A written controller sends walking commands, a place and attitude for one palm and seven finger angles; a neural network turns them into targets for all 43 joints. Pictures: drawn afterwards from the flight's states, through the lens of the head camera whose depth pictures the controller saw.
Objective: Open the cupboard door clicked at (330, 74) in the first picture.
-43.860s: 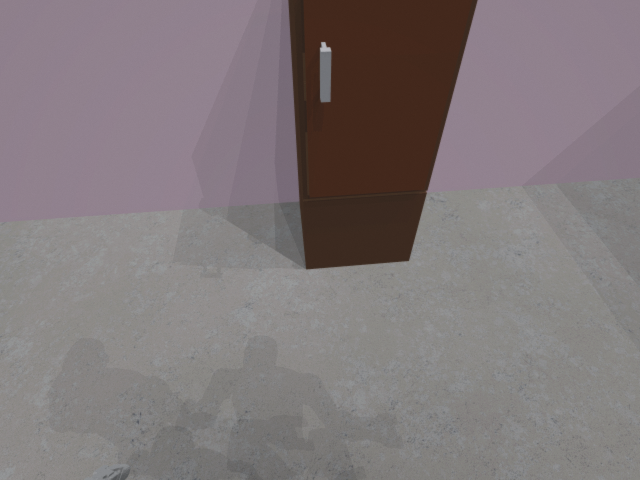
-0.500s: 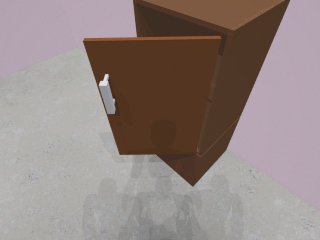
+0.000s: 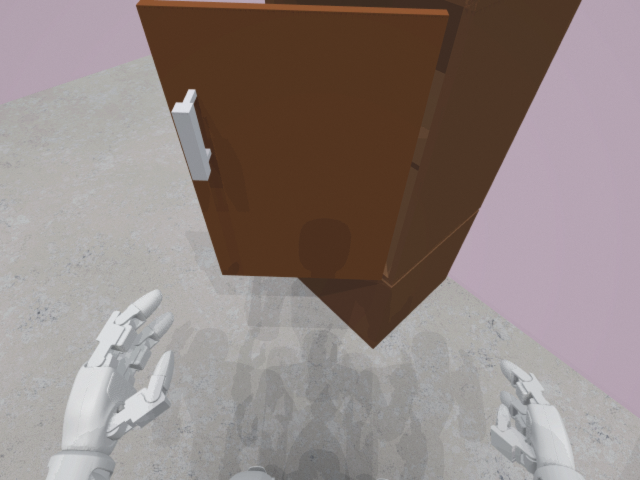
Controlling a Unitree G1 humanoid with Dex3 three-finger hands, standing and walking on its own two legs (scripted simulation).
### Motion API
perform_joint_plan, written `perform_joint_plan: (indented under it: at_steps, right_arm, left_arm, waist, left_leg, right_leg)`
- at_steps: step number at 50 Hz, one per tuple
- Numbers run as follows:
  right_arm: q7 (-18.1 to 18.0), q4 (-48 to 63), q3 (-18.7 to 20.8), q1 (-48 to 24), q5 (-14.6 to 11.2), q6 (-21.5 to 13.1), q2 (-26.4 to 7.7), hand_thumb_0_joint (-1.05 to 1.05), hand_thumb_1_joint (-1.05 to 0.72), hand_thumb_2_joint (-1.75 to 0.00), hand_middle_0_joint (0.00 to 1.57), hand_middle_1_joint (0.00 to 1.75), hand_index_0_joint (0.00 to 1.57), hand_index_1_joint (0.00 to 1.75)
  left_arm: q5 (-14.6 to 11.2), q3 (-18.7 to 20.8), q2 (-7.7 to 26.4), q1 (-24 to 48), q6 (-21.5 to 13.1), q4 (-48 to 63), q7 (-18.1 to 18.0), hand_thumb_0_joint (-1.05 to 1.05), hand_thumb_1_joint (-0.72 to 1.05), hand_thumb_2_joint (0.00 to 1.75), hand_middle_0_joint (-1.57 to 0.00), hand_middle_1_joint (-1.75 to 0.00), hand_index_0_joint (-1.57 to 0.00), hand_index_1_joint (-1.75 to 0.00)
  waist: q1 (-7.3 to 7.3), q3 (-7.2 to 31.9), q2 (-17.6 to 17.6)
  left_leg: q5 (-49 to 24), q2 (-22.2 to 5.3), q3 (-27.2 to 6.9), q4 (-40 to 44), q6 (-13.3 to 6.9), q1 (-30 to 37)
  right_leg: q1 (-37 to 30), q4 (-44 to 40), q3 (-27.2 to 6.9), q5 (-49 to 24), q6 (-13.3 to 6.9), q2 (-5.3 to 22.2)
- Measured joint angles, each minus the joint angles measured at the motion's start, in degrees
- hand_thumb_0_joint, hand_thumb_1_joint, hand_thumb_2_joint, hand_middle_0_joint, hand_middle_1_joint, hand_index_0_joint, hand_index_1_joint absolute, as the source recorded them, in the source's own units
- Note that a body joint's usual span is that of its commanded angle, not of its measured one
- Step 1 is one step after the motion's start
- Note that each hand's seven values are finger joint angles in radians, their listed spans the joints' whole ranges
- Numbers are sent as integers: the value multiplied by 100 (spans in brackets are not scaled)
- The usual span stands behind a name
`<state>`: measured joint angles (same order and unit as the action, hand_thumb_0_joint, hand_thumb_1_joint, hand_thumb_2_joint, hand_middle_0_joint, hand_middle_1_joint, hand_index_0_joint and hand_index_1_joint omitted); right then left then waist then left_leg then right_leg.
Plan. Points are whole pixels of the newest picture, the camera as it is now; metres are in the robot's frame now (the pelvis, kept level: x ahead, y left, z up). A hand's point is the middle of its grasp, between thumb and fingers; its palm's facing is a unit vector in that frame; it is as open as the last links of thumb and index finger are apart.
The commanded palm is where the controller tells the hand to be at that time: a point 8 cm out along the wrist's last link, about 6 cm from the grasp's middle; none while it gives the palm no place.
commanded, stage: raise the hand with hooked fingers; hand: left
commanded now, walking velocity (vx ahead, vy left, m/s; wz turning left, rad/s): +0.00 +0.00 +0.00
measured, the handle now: (196, 135) +0.56 +0.23 +0.11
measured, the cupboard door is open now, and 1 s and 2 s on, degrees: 45 45 45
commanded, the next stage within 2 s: move the hooked fingers beside the handle in 1.78 s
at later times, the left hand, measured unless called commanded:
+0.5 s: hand (122, 367) +0.23 +0.23 +0.06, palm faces +0.05 -1.00 -0.06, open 11.0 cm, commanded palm +0.19 +0.29 +0.06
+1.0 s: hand (63, 312) +0.27 +0.29 +0.10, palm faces +0.06 -1.00 -0.04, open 13.7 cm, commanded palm +0.24 +0.34 +0.11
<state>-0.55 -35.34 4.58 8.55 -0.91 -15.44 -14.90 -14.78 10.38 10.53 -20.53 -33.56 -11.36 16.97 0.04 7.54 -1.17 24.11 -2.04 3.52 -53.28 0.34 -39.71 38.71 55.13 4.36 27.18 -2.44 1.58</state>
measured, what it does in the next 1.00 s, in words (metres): stands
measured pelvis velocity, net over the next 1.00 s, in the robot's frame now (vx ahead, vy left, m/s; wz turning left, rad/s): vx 0.01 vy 0.03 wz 0.02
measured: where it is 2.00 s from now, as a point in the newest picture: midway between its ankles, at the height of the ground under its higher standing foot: outside the picture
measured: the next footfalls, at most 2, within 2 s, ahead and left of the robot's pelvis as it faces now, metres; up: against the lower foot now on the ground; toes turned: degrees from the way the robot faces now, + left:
none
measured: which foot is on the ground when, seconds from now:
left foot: down 0.00-1.00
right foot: down 0.00-1.00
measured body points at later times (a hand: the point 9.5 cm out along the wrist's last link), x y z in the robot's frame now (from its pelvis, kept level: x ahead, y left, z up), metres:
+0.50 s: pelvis +0.00 +0.00 +0.00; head +0.05 -0.01 +0.45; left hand +0.22 +0.28 +0.07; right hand +0.14 -0.24 -0.10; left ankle +0.02 +0.12 -0.68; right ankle +0.00 -0.09 -0.68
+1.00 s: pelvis +0.01 +0.03 +0.02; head +0.04 +0.04 +0.47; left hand +0.26 +0.35 +0.11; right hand +0.20 -0.20 -0.04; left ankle +0.02 +0.12 -0.68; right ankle +0.00 -0.09 -0.68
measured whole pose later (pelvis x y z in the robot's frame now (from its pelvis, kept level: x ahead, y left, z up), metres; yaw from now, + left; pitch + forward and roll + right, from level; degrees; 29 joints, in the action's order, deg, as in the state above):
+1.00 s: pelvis +0.01 +0.03 +0.02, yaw +1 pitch +7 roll -2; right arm -4.8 -32.3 -2.6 13.5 -2.7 -13.6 -14.6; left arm -20.1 20.6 20.8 -4.4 -12.8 -13.2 24.0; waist -1.5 3.9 1.4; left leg 21.9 -1.3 2.1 -46.4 -2.0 -31.3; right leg 27.4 43.1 5.7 22.3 0.0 1.4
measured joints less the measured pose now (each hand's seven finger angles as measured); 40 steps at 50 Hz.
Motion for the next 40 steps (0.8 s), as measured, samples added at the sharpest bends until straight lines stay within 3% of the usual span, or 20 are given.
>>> perform_joint_plan:
  at_steps: [3, 6, 10, 13, 17, 21, 31, 40]
  right_arm:
    - [-68, 407, 35, -152, -75, 60, -110, 1, -90, -90, 20, 30, 20, 30]
    - [-179, 601, -3, -163, -106, 112, -117, 1, -90, -90, 20, 30, 19, 30]
    - [-297, 526, -200, -51, -75, 114, 11, 1, -90, -90, 20, 30, 19, 30]
    - [-336, 317, -388, 39, -86, 145, 166, 1, -90, -90, 20, 30, 20, 30]
    - [-361, 124, -575, 244, -127, 245, 332, 1, -90, -90, 20, 30, 20, 30]
    - [-371, 36, -612, 542, -129, 285, 362, 1, -90, -90, 21, 30, 20, 30]
    - [-415, -82, -406, 901, -154, 152, -79, 1, -90, -90, 20, 30, 20, 30]
    - [-446, 110, -458, 679, -175, 84, -139, 1, -90, -90, 20, 30, 20, 30]
  left_arm:
    - [-213, 77, 50, -200, 197, 47, 410, 1, 66, 80, -22, -46, -22, -46]
    - [-293, 186, 56, -396, 515, 256, 353, 1, 59, 77, -23, -50, -22, -51]
    - [-262, 257, 162, -372, 581, 698, 236, 2, 49, 73, -23, -56, -23, -56]
    - [-305, 306, 314, -65, 661, 792, 388, 2, 42, 70, -23, -61, -23, -61]
    - [-408, 416, 530, 368, 1150, 598, 592, 1, 33, 66, -24, -67, -24, -67]
    - [-521, 599, 625, 478, 1489, 398, 566, 1, 24, 62, -25, -73, -25, -73]
    - [-584, 794, 656, 580, 1244, 151, 520, 1, 1, 52, -26, -88, -26, -88]
    - [-566, 857, 819, 999, 1498, 56, 556, 0, -21, 43, -28, -101, -28, -101]
  waist:
    - [-130, 28, -22]
    - [-248, -3, 16]
    - [-338, -73, 107]
    - [-307, -129, 193]
    - [-173, -202, 309]
    - [-29, -212, 353]
    - [33, -278, 287]
    - [-16, -353, 194]
  left_leg:
    - [228, -32, -98, -571, 45, -457]
    - [354, -67, -250, -883, 90, -665]
    - [397, -114, -459, -1030, 113, -763]
    - [356, -138, -545, -992, 131, -752]
    - [224, -149, -512, -730, 123, -585]
    - [67, -134, -352, -330, 79, -308]
    - [-82, -51, -171, 135, -62, 94]
    - [-139, 8, -145, 405, -158, 485]
  right_leg:
    - [413, 543, 72, 242, -60, -9]
    - [522, 753, 211, 367, -97, -38]
    - [482, 740, 409, 382, -137, -99]
    - [413, 625, 491, 321, -152, -138]
    - [260, 348, 462, 164, -132, -162]
    - [72, 16, 315, -13, -72, -155]
    - [-279, -440, 147, -217, 66, -92]
    - [-720, -816, 126, -348, 163, -57]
